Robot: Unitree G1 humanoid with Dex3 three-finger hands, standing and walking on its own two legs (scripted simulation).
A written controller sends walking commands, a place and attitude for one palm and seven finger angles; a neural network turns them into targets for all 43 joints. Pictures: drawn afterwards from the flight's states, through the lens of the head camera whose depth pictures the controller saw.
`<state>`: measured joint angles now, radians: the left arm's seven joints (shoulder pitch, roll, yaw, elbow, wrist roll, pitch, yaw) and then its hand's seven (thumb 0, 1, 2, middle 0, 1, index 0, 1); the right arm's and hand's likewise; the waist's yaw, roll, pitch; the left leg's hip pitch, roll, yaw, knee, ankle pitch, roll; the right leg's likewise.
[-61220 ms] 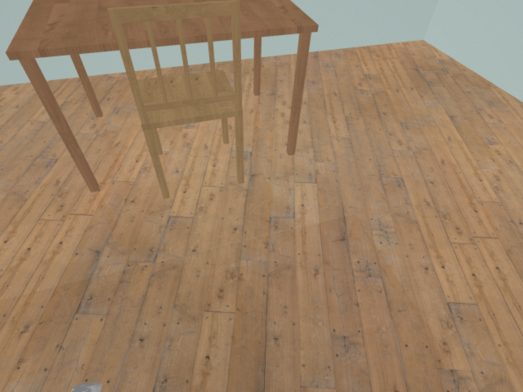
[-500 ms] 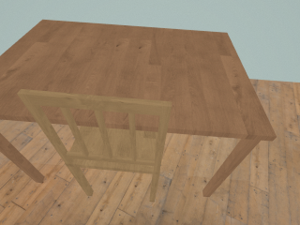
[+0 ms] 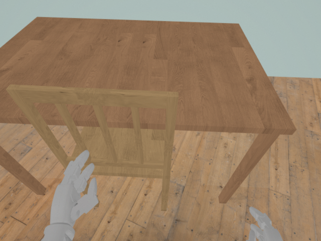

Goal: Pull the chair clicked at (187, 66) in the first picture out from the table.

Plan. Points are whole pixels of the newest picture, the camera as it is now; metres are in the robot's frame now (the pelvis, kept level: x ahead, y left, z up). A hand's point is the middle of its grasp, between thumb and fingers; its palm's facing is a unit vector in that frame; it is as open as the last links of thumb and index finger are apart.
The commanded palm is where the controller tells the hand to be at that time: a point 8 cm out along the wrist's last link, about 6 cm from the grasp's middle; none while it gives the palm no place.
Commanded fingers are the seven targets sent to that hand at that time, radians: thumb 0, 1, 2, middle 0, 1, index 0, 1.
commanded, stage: raise the hand toward the chair's back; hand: left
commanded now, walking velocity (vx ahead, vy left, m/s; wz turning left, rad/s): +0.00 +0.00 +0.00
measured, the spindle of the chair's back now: (107, 137) +0.44 +0.18 -0.04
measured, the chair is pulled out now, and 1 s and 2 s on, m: -0.09 -0.09 -0.09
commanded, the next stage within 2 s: aim the fingers beside a spindle in 1.84 s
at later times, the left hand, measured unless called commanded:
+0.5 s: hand (95, 217) +0.20 +0.16 -0.02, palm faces -0.07 -1.00 -0.03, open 12.2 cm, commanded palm +0.16 +0.23 -0.02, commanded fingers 0.00 -0.01 0.51 -0.11 -0.16 -0.11 -0.16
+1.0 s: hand (80, 206) +0.21 +0.20 -0.01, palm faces -0.03 -1.00 -0.06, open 16.2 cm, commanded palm +0.19 +0.26 +0.00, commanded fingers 0.00 -0.50 0.30 -0.06 -0.08 -0.06 -0.08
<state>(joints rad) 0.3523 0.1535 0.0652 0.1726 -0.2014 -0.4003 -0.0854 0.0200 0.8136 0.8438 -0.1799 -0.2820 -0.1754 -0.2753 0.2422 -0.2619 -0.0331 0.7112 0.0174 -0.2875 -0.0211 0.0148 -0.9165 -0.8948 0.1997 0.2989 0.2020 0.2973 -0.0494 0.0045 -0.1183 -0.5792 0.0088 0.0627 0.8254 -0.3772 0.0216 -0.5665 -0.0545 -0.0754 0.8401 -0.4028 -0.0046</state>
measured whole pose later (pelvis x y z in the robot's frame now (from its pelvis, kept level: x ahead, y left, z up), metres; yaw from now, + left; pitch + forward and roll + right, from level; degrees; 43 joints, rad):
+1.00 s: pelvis +0.00 +0.01 -0.05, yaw +0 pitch +15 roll -3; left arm 0.40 0.26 0.16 0.00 -0.25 -0.42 -0.26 -0.01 -0.37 0.35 -0.08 -0.10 -0.07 -0.10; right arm 0.20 -0.23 0.00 0.53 0.04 -0.19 -0.05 0.01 -0.90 -0.90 0.20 0.30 0.20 0.30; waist -0.03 0.02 -0.15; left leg -0.92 0.04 0.01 1.16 -0.51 0.03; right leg -0.85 -0.04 -0.12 1.10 -0.51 0.00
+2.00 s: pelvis +0.00 +0.01 -0.04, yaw +1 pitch +15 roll -3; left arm 0.30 0.28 0.22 0.09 -0.29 -0.40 -0.32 -0.01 -0.50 0.30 -0.06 -0.08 -0.06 -0.08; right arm 0.22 -0.24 0.02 0.54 0.04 -0.19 -0.04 0.01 -0.90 -0.89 0.20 0.30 0.20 0.30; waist -0.03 0.03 -0.14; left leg -0.88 0.04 0.00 1.12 -0.50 0.03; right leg -0.82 -0.04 -0.12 1.05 -0.50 0.00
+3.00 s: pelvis +0.00 +0.00 -0.07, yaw +0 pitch +20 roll -3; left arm 0.18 0.22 0.09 0.12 -0.20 -0.43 -0.19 -0.01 -0.50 0.30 -0.06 -0.08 -0.06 -0.08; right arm 0.21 -0.25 0.01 0.53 0.02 -0.12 -0.02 0.01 -0.90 -0.89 0.20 0.30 0.20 0.30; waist -0.05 0.03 -0.16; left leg -1.05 0.04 0.01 1.24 -0.55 0.02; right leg -0.99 -0.04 -0.11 1.19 -0.55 -0.01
